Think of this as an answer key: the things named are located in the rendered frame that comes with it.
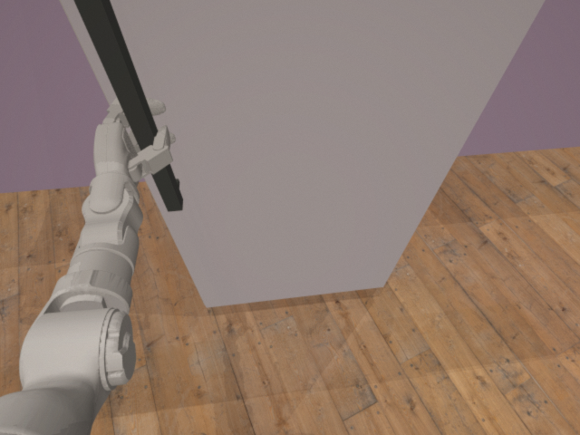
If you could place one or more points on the fridge door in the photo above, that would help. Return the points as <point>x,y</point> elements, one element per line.
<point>311,135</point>

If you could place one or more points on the robot left hand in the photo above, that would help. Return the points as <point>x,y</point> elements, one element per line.
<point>116,151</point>

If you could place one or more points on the left robot upper arm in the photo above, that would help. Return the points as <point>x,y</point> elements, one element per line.
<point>72,362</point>

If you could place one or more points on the robot left forearm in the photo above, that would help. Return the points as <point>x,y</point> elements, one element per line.
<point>99,275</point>

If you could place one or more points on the handle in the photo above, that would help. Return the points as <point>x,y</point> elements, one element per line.
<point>103,28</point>

